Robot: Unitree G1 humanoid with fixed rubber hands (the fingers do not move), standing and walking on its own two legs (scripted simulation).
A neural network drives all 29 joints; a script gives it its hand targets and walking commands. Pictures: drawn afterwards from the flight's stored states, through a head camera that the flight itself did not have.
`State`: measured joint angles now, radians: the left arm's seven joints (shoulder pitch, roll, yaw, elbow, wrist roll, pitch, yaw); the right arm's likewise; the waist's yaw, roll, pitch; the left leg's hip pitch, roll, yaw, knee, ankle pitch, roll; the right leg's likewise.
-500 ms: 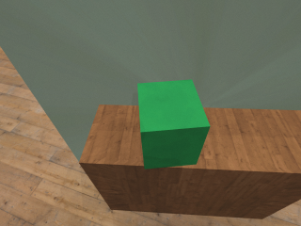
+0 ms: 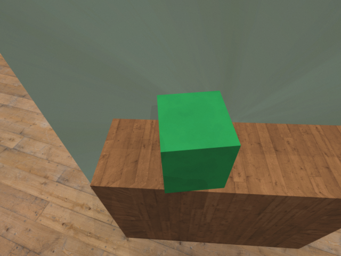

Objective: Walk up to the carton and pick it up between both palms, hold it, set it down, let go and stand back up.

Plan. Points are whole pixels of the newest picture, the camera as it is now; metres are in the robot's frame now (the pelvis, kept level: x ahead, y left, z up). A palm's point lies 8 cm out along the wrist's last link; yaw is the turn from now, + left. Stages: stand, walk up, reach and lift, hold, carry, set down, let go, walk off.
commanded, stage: stand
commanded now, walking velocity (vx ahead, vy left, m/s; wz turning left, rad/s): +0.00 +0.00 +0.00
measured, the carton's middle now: (191, 143) +0.43 -0.04 -0.02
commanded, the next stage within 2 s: none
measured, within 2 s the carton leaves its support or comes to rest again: neither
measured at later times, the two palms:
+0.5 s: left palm out of the picture -0.01 +0.24 -0.13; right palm out of the picture +0.00 -0.23 -0.14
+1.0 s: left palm out of the picture -0.02 +0.24 -0.14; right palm out of the picture -0.01 -0.23 -0.14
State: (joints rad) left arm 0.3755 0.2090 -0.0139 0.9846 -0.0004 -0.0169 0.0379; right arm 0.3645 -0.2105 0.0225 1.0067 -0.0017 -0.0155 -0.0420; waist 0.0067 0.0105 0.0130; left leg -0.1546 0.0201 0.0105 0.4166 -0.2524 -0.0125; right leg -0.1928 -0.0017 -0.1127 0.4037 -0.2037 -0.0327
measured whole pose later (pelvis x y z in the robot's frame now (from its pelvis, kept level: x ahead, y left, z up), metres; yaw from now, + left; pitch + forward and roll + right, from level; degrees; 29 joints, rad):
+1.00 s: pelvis +0.00 +0.00 +0.00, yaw +0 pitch -1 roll +0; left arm 0.37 0.20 -0.02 1.02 0.00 -0.02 0.04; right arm 0.36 -0.20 0.03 1.03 0.00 -0.02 -0.04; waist 0.01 0.01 0.02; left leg -0.14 0.01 0.02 0.40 -0.25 -0.01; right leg -0.18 -0.01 -0.11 0.40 -0.20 -0.02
